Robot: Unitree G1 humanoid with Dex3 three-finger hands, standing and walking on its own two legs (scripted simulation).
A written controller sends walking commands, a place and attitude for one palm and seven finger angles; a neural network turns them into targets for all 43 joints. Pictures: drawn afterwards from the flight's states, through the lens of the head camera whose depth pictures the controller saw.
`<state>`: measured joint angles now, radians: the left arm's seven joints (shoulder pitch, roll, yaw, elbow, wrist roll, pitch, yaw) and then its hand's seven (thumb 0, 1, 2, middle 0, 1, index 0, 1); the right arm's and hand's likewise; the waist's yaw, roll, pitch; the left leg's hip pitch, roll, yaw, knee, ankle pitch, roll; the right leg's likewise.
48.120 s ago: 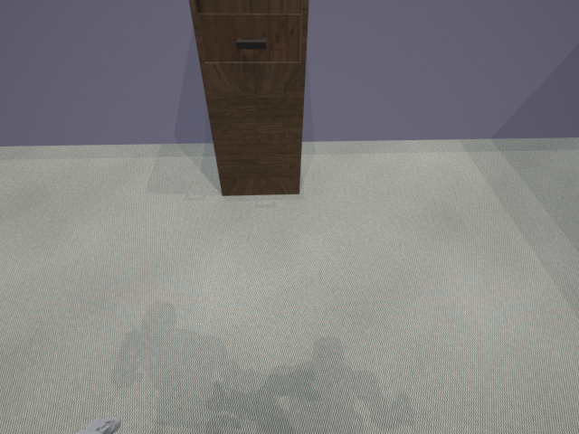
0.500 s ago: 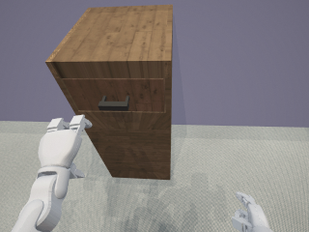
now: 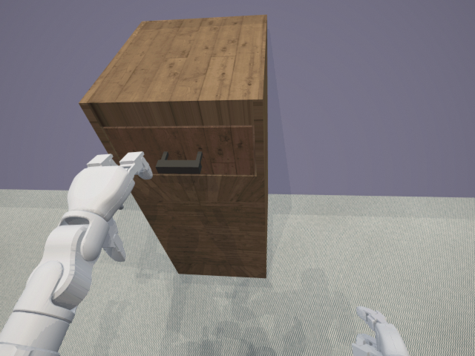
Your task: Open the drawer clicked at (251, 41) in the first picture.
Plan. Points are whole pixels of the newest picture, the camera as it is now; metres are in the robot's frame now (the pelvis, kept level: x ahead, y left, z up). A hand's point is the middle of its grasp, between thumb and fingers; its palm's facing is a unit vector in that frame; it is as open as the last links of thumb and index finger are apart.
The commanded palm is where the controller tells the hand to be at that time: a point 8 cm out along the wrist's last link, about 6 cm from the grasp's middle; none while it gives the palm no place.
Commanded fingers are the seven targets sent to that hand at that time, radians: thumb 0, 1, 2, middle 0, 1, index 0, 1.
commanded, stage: raise the hand with hooked fingers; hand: left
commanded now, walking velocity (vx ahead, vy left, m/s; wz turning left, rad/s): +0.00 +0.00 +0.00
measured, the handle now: (180, 160) +0.52 +0.22 -0.01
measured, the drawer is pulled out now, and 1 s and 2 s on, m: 0.00 0.00 0.00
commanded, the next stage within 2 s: move the hooked fingers above the handle in 0.22 s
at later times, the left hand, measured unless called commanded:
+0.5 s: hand (135, 212) +0.31 +0.22 +0.09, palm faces -0.01 -0.06 -1.00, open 13.8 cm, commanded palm +0.30 +0.23 +0.15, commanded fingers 0.00 -0.50 0.30 -0.30 -1.20 -0.30 -1.20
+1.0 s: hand (146, 183) +0.38 +0.23 +0.07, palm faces +0.00 -0.06 -1.00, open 13.8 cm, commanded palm +0.36 +0.24 +0.14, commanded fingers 0.00 -0.50 0.30 -0.30 -1.20 -0.30 -1.20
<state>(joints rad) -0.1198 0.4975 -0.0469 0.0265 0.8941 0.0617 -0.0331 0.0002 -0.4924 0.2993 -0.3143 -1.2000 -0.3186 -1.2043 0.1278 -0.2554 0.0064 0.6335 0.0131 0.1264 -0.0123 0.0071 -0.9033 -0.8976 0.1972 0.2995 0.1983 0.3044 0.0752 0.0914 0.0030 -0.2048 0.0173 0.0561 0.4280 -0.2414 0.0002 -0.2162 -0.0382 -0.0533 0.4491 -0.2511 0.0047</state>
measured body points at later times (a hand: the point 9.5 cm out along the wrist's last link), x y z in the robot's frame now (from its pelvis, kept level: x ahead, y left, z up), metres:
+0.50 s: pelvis -0.01 -0.02 +0.00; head +0.01 -0.05 +0.45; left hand +0.31 +0.22 +0.14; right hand +0.19 -0.24 -0.11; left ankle -0.01 +0.12 -0.74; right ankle -0.01 -0.12 -0.74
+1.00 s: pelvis +0.01 +0.00 +0.00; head +0.05 -0.03 +0.44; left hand +0.38 +0.23 +0.13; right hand +0.13 -0.26 -0.14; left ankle -0.01 +0.12 -0.74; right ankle -0.01 -0.12 -0.74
